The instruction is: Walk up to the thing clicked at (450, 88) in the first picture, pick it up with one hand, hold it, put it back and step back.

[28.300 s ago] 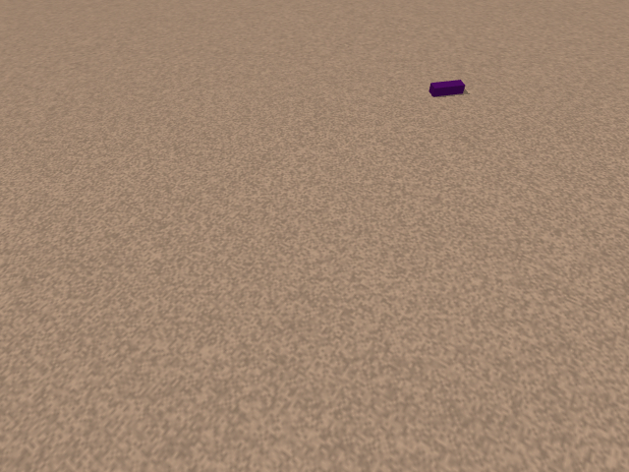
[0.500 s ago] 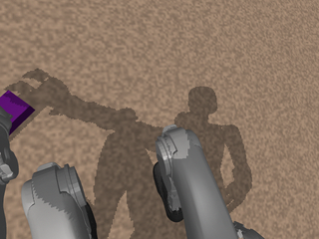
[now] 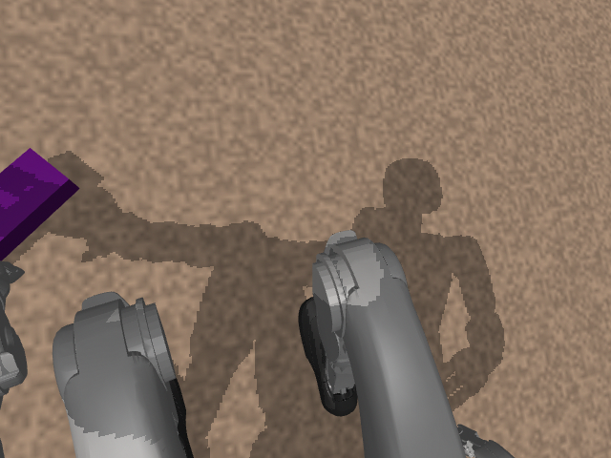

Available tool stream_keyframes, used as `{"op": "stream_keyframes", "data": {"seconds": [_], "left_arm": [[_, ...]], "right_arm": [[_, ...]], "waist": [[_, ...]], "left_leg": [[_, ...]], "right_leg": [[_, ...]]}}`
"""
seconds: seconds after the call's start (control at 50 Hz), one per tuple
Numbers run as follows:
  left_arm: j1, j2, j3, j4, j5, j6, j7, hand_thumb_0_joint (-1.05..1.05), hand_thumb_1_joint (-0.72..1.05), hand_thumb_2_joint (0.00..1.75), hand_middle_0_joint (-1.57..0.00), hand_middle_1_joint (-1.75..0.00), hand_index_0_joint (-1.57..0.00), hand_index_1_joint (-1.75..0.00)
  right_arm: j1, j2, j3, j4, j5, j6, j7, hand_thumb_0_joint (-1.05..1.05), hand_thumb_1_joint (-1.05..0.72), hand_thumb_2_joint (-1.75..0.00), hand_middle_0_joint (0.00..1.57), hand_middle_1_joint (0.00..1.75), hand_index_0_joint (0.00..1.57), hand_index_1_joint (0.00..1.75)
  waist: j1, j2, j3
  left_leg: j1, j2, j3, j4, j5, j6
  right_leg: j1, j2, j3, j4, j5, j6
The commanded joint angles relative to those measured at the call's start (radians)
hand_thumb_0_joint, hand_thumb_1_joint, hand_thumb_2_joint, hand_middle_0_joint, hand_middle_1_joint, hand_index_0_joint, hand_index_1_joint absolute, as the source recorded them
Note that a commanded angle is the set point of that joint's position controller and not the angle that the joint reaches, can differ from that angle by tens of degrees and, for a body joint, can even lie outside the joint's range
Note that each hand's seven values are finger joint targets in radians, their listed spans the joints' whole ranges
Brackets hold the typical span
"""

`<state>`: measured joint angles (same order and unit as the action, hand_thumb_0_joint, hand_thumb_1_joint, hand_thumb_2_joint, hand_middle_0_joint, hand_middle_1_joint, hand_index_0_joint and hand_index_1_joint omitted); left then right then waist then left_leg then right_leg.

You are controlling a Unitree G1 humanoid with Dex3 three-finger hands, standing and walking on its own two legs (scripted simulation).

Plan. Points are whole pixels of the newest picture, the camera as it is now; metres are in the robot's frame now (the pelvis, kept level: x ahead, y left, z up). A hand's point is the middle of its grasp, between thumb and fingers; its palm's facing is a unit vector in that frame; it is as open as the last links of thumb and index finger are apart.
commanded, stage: approach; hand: left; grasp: from above
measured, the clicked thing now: (3, 215) +0.47 +0.32 -0.29
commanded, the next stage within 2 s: rest palm in 0.78 s
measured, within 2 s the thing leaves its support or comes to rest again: neither
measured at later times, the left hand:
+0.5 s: hand out of the picture +0.49 +0.32 -0.17, palm faces -0.29 -0.30 -0.91, open 14.3 cm
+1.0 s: hand out of the picture +0.46 +0.32 -0.17, palm faces -0.24 -0.29 -0.93, open 14.3 cm
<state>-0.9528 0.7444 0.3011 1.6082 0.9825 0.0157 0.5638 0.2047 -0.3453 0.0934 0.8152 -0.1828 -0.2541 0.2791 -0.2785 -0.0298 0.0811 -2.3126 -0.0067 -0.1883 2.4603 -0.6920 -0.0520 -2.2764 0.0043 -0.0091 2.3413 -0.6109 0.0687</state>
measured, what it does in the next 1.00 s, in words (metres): stands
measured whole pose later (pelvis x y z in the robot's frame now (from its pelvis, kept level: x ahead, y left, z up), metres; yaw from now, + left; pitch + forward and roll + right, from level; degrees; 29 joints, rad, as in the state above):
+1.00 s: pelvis +0.01 +0.01 +0.01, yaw -2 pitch +33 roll -10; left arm -1.07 0.78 0.34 1.69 1.02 0.11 0.64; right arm 0.19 -0.34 0.08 0.82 -0.19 -0.26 0.31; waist -0.32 0.00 0.00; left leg -2.32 0.00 -0.19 2.45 -0.72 -0.03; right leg -2.27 0.01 -0.02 2.31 -0.63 0.06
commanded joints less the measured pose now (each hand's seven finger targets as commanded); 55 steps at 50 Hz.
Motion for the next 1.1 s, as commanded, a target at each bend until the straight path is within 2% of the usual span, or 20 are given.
{"op": "stream_keyframes", "data": {"seconds": [0.0,0.04,0.1,0.12,0.18,0.24,0.26,0.36,0.44,0.48,0.54,0.64,0.72,0.8,0.84,0.94,0.98,1.0,1.02,1.08], "left_arm": [[-0.364,0.337,0.051,-0.288,0.023,0.006,0.155,0.0,-0.61,1.07,-0.09,-0.94,-0.04,-0.98],[-0.423,0.347,0.057,-0.249,0.02,0.04,0.156,0.0,-0.61,1.1,-0.09,-0.92,-0.04,-0.97],[-0.459,0.244,-0.03,-0.052,0.023,0.091,0.13,0.0,-0.61,1.11,-0.1,-0.95,-0.05,-1.0],[-0.459,0.239,-0.035,-0.019,0.019,0.101,0.119,0.0,-0.61,1.1,-0.1,-0.97,-0.05,-1.01],[-0.47,0.27,-0.03,0.011,0.016,0.126,0.077,0.0,-0.61,1.07,-0.1,-0.99,-0.06,-1.03],[-0.456,0.211,-0.084,0.083,0.016,0.151,0.037,0.0,-0.6,1.02,-0.09,-1.03,-0.07,-1.05],[-0.467,0.249,-0.055,0.068,0.016,0.157,0.027,0.0,-0.59,1.01,-0.09,-1.04,-0.07,-1.05],[-0.477,0.233,-0.08,-0.104,0.001,0.162,-0.018,0.0,-0.61,1.05,-0.09,-1.03,-0.06,-1.06],[-0.411,0.239,-0.048,-0.196,0.008,0.159,-0.034,0.0,-0.61,1.07,-0.08,-1.0,-0.04,-1.04],[-0.394,0.226,-0.051,-0.199,0.014,0.153,-0.039,0.0,-0.61,1.08,-0.09,-0.99,-0.04,-1.03],[-0.381,0.216,-0.061,-0.151,0.029,0.133,-0.047,0.0,-0.61,1.09,-0.1,-0.97,-0.05,-1.02],[-0.359,0.223,-0.051,0.016,0.039,0.074,-0.006,0.0,-0.6,1.04,-0.1,-1.01,-0.07,-1.03],[-0.45,0.254,-0.056,0.018,0.064,0.047,0.056,0.0,-0.59,1.02,-0.1,-1.0,-0.07,-1.02],[-0.494,0.365,0.035,-0.07,0.065,0.053,0.139,0.0,-0.61,1.06,-0.1,-1.0,-0.07,-1.03],[-0.472,0.364,0.038,-0.081,0.059,0.069,0.149,0.0,-0.6,1.08,-0.11,-0.99,-0.07,-1.03],[-0.353,0.297,0.031,-0.026,0.029,0.117,0.119,0.0,-0.61,1.08,-0.09,-0.9,-0.03,-0.95],[-0.331,0.239,-0.006,0.047,0.024,0.135,0.094,0.0,-0.61,1.06,-0.09,-0.92,-0.04,-0.97],[-0.338,0.272,0.015,0.051,0.023,0.138,0.084,0.0,-0.61,1.06,-0.09,-0.93,-0.04,-0.97],[-0.308,0.273,0.024,0.082,0.019,0.14,0.075,0.0,-0.61,1.05,-0.09,-0.94,-0.04,-0.98],[-0.337,0.241,-0.011,0.125,0.002,0.126,0.053,0.0,-0.61,1.04,-0.08,-0.97,-0.05,-1.0]], "right_arm": [[0.176,-0.239,-0.101,-0.005,0.006,0.015,-0.013,0.0,-0.89,-0.9,0.2,0.3,0.2,0.3],[0.177,-0.236,-0.103,0.005,0.009,0.035,-0.01,0.0,-0.89,-0.9,0.2,0.3,0.2,0.3],[0.189,-0.226,-0.078,0.042,-0.006,0.034,0.002,0.0,-0.89,-0.9,0.2,0.3,0.2,0.3],[0.193,-0.233,-0.079,0.047,-0.01,0.027,0.008,0.0,-0.89,-0.89,0.2,0.3,0.2,0.3],[0.216,-0.269,-0.088,0.056,-0.006,0.009,0.015,0.0,-0.89,-0.89,0.2,0.3,0.2,0.3],[0.203,-0.28,-0.072,0.019,0.0,0.001,0.026,0.0,-0.89,-0.89,0.2,0.3,0.2,0.3],[0.233,-0.288,-0.075,0.041,-0.002,0.004,0.028,0.0,-0.89,-0.89,0.2,0.3,0.2,0.3],[0.216,-0.278,-0.072,-0.024,0.019,0.019,0.037,0.0,-0.9,-0.9,0.2,0.3,0.2,0.3],[0.218,-0.266,-0.09,-0.03,0.044,0.047,0.039,0.0,-0.9,-0.9,0.2,0.3,0.2,0.3],[0.238,-0.253,-0.094,-0.02,0.05,0.062,0.041,0.0,-0.9,-0.9,0.2,0.3,0.2,0.3],[0.248,-0.241,-0.084,-0.015,0.043,0.069,0.038,0.0,-0.89,-0.9,0.2,0.3,0.2,0.3],[0.26,-0.257,-0.067,-0.003,0.023,0.028,0.03,0.0,-0.89,-0.89,0.2,0.3,0.2,0.3],[0.247,-0.263,-0.064,-0.005,0.004,-0.014,0.018,0.0,-0.89,-0.89,0.2,0.3,0.2,0.3],[0.232,-0.267,-0.066,-0.003,-0.003,-0.028,0.012,0.0,-0.89,-0.9,0.2,0.3,0.2,0.3],[0.204,-0.255,-0.07,-0.008,-0.006,-0.027,0.018,0.0,-0.89,-0.9,0.2,0.3,0.2,0.3],[0.177,-0.242,-0.083,0.018,-0.001,-0.01,0.035,0.0,-0.88,-0.9,0.2,0.3,0.2,0.3],[0.196,-0.244,-0.079,0.028,-0.005,-0.01,0.046,0.0,-0.88,-0.89,0.2,0.3,0.2,0.3],[0.228,-0.25,-0.088,0.056,-0.014,-0.014,0.048,0.0,-0.88,-0.89,0.2,0.3,0.2,0.3],[0.24,-0.267,-0.088,0.052,-0.01,-0.014,0.049,0.0,-0.88,-0.89,0.2,0.3,0.2,0.3],[0.247,-0.281,-0.066,0.051,-0.014,-0.032,0.052,0.0,-0.88,-0.9,0.2,0.3,0.2,0.3]], "waist": [[-0.017,0.46,-0.859],[-0.02,0.471,-0.853],[-0.076,0.432,-0.68],[-0.084,0.4,-0.639],[-0.08,0.352,-0.643],[-0.096,0.344,-0.66],[-0.103,0.342,-0.669],[-0.051,0.442,-0.825],[-0.005,0.469,-0.858],[-0.011,0.415,-0.856],[-0.039,0.342,-0.738],[-0.076,0.214,-0.631],[-0.101,0.283,-0.626],[-0.057,0.374,-0.761],[-0.052,0.425,-0.782],[-0.019,0.421,-0.743],[-0.044,0.374,-0.67],[-0.066,0.342,-0.636],[-0.062,0.316,-0.628],[-0.103,0.247,-0.607]], "left_leg": [[0.556,0.007,0.175,-0.263,0.16,0.051],[0.544,0.013,0.17,-0.263,0.183,0.052],[0.474,0.016,0.163,-0.244,0.168,0.055],[0.447,0.015,0.156,-0.239,0.162,0.058],[0.452,0.008,0.127,-0.251,0.194,0.063],[0.491,0.005,0.1,-0.275,0.217,0.058],[0.504,0.005,0.09,-0.276,0.229,0.057],[0.609,0.004,0.089,-0.299,0.307,0.046],[0.611,-0.003,0.098,-0.316,0.302,0.043],[0.547,-0.004,0.119,-0.294,0.296,0.057],[0.459,-0.008,0.129,-0.278,0.251,0.07],[0.344,-0.014,0.132,-0.267,0.113,0.09],[0.425,-0.009,0.131,-0.291,0.024,0.078],[0.491,0.002,0.146,-0.289,0.065,0.07],[0.524,0.007,0.149,-0.289,0.092,0.065],[0.485,0.007,0.15,-0.276,0.188,0.061],[0.444,0.007,0.143,-0.268,0.215,0.064],[0.43,0.007,0.135,-0.256,0.217,0.068],[0.407,0.006,0.132,-0.256,0.225,0.072],[0.379,0.002,0.119,-0.245,0.211,0.079]], "right_leg": [[0.379,0.009,-0.144,-0.209,0.159,-0.104],[0.353,0.01,-0.142,-0.202,0.183,-0.105],[0.28,0.017,-0.157,-0.208,0.175,-0.101],[0.277,0.017,-0.161,-0.213,0.169,-0.099],[0.285,0.015,-0.171,-0.211,0.182,-0.095],[0.302,0.015,-0.186,-0.195,0.193,-0.097],[0.302,0.013,-0.191,-0.188,0.205,-0.095],[0.363,0.012,-0.184,-0.17,0.256,-0.102],[0.345,0.013,-0.168,-0.162,0.247,-0.105],[0.381,0.022,-0.161,-0.174,0.261,-0.103],[0.345,0.023,-0.156,-0.192,0.222,-0.1],[0.371,0.029,-0.157,-0.245,0.099,-0.092],[0.334,0.029,-0.167,-0.26,0.021,-0.098],[0.381,0.024,-0.164,-0.251,0.062,-0.096],[0.358,0.022,-0.162,-0.245,0.084,-0.098],[0.325,0.021,-0.161,-0.213,0.166,-0.097],[0.323,0.025,-0.166,-0.211,0.191,-0.095],[0.311,0.025,-0.171,-0.21,0.199,-0.093],[0.335,0.027,-0.17,-0.216,0.202,-0.091],[0.368,0.027,-0.176,-0.221,0.198,-0.085]]}}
